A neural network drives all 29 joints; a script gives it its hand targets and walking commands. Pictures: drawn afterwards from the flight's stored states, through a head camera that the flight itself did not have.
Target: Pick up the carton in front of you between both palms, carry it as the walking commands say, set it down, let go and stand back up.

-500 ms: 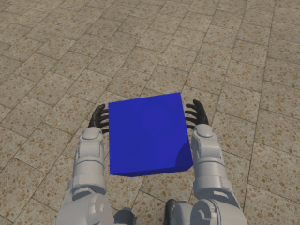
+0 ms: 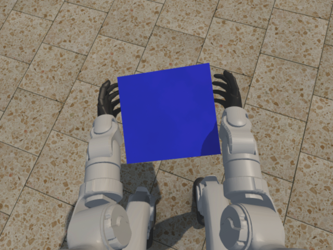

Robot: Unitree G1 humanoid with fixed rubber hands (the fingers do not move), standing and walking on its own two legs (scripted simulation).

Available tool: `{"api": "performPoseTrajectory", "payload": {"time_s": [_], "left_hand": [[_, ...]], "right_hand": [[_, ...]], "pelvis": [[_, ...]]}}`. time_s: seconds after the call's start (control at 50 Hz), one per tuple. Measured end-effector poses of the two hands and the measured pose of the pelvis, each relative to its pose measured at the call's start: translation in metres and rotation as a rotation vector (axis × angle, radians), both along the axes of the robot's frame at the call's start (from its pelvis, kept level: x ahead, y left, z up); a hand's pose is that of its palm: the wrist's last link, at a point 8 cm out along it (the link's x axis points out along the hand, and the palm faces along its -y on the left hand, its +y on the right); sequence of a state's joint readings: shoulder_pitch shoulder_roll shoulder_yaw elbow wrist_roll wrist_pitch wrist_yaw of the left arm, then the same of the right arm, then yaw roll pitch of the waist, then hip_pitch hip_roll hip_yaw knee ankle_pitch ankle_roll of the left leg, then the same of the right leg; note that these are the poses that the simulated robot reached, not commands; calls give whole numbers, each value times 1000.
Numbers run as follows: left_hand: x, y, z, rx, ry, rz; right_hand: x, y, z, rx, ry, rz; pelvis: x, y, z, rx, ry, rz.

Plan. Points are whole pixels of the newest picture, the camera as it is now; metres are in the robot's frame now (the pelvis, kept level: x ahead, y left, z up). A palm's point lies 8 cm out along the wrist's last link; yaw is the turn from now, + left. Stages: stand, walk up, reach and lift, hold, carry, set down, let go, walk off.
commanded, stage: set down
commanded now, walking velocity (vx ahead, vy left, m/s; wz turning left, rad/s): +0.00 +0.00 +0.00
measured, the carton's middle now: (171, 117) +0.44 -0.01 -0.17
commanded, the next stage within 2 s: none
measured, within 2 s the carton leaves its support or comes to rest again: rests again in 1.50 s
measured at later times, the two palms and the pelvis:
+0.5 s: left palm (130, 123) +0.45 +0.12 -0.21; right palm (224, 115) +0.46 -0.18 -0.23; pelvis -0.03 +0.01 -0.12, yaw +4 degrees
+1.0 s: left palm (142, 129) +0.46 +0.10 -0.36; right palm (220, 117) +0.49 -0.20 -0.36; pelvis -0.04 +0.00 -0.21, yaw +6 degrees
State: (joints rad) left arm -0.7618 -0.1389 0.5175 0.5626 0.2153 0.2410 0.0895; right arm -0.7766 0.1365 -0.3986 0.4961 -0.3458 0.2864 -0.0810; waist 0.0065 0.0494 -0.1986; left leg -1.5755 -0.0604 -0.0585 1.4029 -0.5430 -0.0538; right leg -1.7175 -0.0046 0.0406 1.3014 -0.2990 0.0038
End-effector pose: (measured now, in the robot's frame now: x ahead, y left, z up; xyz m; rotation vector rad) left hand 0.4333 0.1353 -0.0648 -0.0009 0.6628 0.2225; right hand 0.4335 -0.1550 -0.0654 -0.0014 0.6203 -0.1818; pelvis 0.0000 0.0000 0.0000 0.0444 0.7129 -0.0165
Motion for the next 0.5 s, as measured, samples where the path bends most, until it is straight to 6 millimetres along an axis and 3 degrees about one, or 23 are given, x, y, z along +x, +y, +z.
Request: {"api": "performPoseTrajectory", "payload": {"time_s": [0.22,0.5], "left_hand": [[1,-10,-66,-24,22,-28],[14,-18,-150,12,18,-25]], "right_hand": [[5,-13,-69,-8,39,18],[22,-21,-161,0,47,34]], "pelvis": [[-4,15,-50,11,101,13],[-28,9,-120,35,107,31]]}}
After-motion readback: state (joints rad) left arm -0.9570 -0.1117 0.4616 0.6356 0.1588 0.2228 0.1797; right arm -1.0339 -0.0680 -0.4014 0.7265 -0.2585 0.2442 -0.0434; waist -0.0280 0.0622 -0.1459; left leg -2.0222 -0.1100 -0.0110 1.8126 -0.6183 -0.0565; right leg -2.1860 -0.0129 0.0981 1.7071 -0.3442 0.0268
